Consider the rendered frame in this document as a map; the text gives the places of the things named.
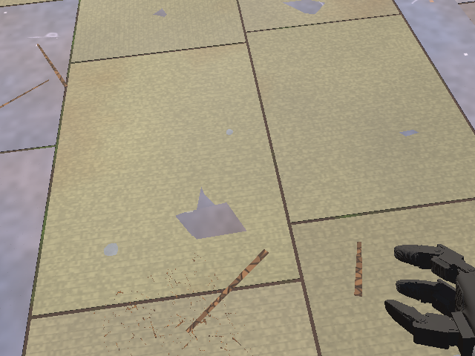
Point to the right robot hand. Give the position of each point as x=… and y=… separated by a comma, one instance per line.
x=456, y=327

